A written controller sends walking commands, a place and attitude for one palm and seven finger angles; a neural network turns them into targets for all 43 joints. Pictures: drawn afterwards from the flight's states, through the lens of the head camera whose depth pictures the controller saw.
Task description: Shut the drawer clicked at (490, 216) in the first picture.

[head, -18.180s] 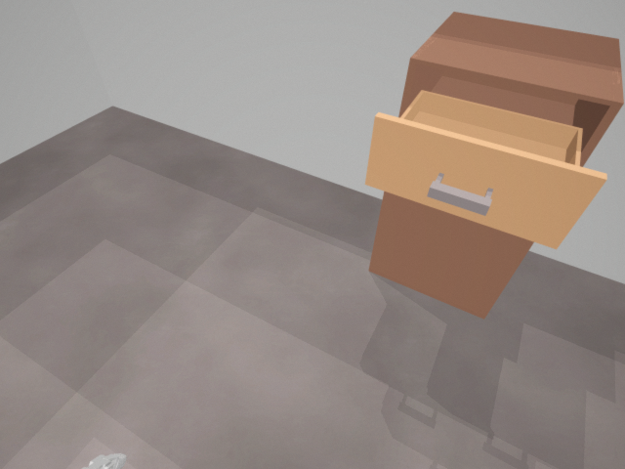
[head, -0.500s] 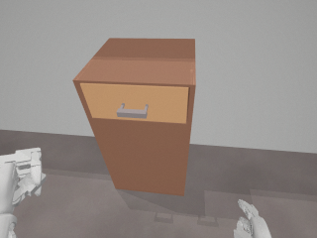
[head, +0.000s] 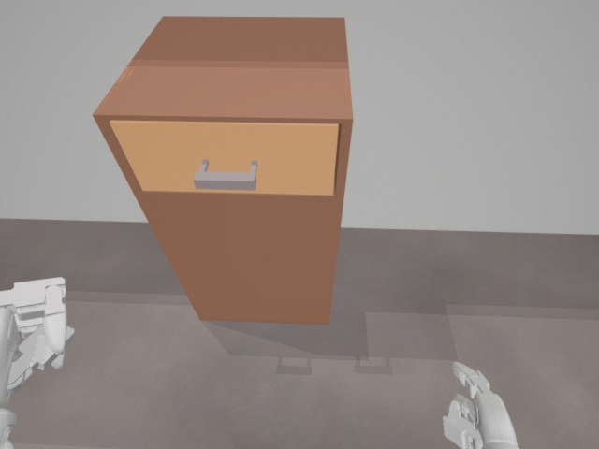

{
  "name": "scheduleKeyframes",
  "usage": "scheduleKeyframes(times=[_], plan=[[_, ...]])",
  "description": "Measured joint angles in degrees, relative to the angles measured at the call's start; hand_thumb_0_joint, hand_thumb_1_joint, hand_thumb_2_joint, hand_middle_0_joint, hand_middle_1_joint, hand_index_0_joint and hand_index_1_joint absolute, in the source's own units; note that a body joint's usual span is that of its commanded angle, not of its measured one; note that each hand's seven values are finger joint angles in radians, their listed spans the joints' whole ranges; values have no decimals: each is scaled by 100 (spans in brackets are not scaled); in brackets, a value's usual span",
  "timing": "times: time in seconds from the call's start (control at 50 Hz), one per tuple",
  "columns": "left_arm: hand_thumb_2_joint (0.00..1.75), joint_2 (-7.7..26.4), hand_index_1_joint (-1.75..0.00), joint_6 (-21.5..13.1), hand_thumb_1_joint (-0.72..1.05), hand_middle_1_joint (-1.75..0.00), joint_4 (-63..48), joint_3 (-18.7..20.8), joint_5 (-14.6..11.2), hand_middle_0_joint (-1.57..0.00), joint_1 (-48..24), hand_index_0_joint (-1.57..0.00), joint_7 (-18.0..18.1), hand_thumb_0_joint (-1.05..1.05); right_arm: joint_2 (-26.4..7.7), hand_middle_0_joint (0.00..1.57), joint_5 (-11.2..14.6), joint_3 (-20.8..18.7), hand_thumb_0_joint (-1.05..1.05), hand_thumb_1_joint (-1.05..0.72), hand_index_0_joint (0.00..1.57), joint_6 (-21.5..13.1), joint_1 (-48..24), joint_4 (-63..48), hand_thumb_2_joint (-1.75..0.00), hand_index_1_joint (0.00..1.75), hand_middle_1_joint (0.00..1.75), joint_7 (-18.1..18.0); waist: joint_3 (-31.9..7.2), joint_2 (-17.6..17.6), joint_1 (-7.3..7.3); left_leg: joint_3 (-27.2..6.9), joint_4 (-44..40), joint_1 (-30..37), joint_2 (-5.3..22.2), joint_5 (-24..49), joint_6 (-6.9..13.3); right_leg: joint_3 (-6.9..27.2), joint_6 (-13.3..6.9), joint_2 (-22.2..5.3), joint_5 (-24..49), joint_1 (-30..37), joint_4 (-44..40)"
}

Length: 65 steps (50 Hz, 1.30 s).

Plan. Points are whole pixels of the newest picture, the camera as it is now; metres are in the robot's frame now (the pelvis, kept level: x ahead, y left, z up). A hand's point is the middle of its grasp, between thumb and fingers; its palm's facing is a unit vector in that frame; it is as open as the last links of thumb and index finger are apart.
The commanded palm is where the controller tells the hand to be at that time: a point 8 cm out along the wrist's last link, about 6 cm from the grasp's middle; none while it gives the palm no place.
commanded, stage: step back with the hand held close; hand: left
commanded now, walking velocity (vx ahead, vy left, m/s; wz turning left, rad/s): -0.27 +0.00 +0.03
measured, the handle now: (227, 173) +0.59 +0.18 -0.01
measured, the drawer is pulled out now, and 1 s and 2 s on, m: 0.00 0.00 0.00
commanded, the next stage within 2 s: stop stepping back and stand still in 1.10 s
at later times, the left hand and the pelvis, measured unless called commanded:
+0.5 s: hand (0, 432) +0.11 +0.25 +0.15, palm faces +0.38 -0.82 -0.42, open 3.2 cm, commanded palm +0.05 +0.29 +0.17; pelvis -0.07 +0.01 -0.02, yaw +1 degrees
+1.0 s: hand out of the picture +0.04 +0.23 +0.17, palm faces +0.27 -0.83 -0.48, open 3.2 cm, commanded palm -0.03 +0.29 +0.17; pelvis -0.15 +0.01 -0.02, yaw +1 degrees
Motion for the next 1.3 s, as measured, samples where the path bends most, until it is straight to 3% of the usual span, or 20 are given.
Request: scheduleKeyframes(times=[0.08,0.22,0.34,0.46,0.52,0.56,0.66,0.7,0.76,0.8,0.84,0.9,0.96,1.02,1.08,1.12,1.18,1.24,1.3], plan=[[90,188,-160,29,89,-160,-244,7,2,-141,275,-140,-2,1,45,21,31,-60,2,-90,20,146,29,-81,-89,30,30,-34,65,-146,-40,30,81,-196,-46,35,48,32,43,-52,21,-220,127],[90,451,-160,-96,89,-160,-699,283,15,-141,358,-140,100,2,145,20,31,-26,2,-90,20,88,80,-198,-89,30,30,-75,82,-322,44,27,329,-482,-117,78,118,36,79,-139,11,-541,476],[90,287,-160,-249,89,-160,-609,365,64,-141,213,-141,152,1,206,21,40,49,2,-90,20,-75,0,-241,-89,30,30,-58,56,-217,81,-29,629,-735,-105,103,133,-13,64,-142,27,-755,748],[90,23,-160,-285,89,-160,-536,159,93,-141,164,-141,224,1,179,21,11,69,1,-90,20,-140,30,-140,-89,30,30,-33,-19,-144,113,-188,1009,-1083,-81,-296,86,-54,11,-45,224,-912,673],[90,21,-160,-305,89,-160,-626,61,97,-141,145,-141,278,1,138,21,-13,68,1,-90,20,-142,79,-55,-89,30,30,-57,3,-202,65,-244,996,-1151,-104,-45,114,-48,25,-28,276,-979,690],[90,83,-160,-320,89,-160,-649,60,116,-141,91,-141,289,1,124,21,-20,64,1,-90,20,-153,133,-20,-89,30,30,-102,32,-203,-6,-286,892,-1157,-83,313,168,-15,51,47,-79,-1039,821],[90,401,-160,-418,88,-160,-657,355,245,-141,-4,-141,264,1,231,21,-27,5,2,-90,20,-265,436,3,-89,30,30,-118,-97,-116,-191,-605,594,-1286,-68,567,192,215,36,526,-664,-890,1950],[90,486,-160,-515,88,-160,-766,549,191,-141,165,-141,277,1,277,21,-39,18,2,-90,20,-338,508,21,-89,30,30,-75,-261,-158,-151,-606,468,-1419,-67,707,151,218,-3,583,-831,-516,1671],[90,507,-160,-649,89,-160,-876,731,75,-141,412,-141,263,1,316,21,-65,48,2,-90,20,-427,374,50,-89,30,30,2,-387,-327,-7,-399,380,-1714,-105,854,95,316,-161,487,-1043,46,597],[90,351,-160,-722,89,-160,-776,566,45,-141,294,-141,188,1,243,21,-78,35,2,-90,20,-432,69,158,-89,30,30,20,-164,-164,79,-365,292,-1774,32,1014,61,369,-230,597,-1037,22,348],[90,313,-160,-717,89,-160,-692,351,35,-141,153,-141,122,1,200,21,-56,27,1,-90,20,-362,-160,249,-89,30,30,22,74,-30,98,-383,65,-1647,127,1228,50,347,-150,682,-598,2,343],[90,490,-160,-693,89,-160,-762,240,-3,-141,133,-141,25,1,230,21,25,38,2,-90,20,-259,-240,208,-89,30,30,25,139,-87,70,-344,-67,-1536,158,1381,50,369,-142,700,-623,17,410],[90,627,-160,-729,88,-160,-822,267,-58,-141,251,-141,-24,1,219,21,57,27,2,-90,20,-219,-177,101,-89,30,30,6,38,-87,-53,-383,89,-1538,177,1322,51,331,-199,733,-687,41,540],[90,675,-160,-782,88,-160,-788,283,-97,-141,361,-141,7,1,152,21,61,-34,2,-90,20,-214,-10,89,-89,30,30,-21,-186,-88,-144,-518,646,-1687,42,516,-60,289,-185,674,-701,89,576],[90,591,-160,-797,88,-160,-694,301,-72,-141,413,-141,73,1,57,21,21,-102,1,-90,20,-174,199,220,-89,30,30,-68,-485,-118,-102,-581,1222,-1464,-119,45,-147,359,-107,577,-724,108,605],[90,527,-160,-788,88,-160,-571,342,-57,-141,255,-141,98,1,42,21,2,-113,1,-90,20,-152,255,290,-89,30,30,-130,-561,-197,-107,-561,870,-1286,-218,421,84,369,-14,478,-746,0,698],[90,449,-160,-770,88,-160,-263,385,-40,-141,-245,-141,118,1,125,20,-73,-40,2,-90,20,-248,86,293,-89,30,30,-142,-249,-363,5,-417,387,-1229,-291,804,350,591,-86,516,-1128,-453,1456],[90,403,-160,-661,89,-160,-250,349,16,-141,-388,-141,118,1,232,20,-164,40,2,-90,20,-399,-4,171,-89,30,30,-45,-50,-246,-3,-478,-175,-1242,-147,1258,373,560,-136,761,-1442,-817,2442],[90,445,-160,-531,89,-160,-696,279,-3,-141,-41,-141,107,1,408,21,-140,120,2,-90,20,-476,50,44,-89,30,30,89,-65,-277,36,-431,-668,-1225,-32,1553,321,375,-179,743,-1664,-663,2424]])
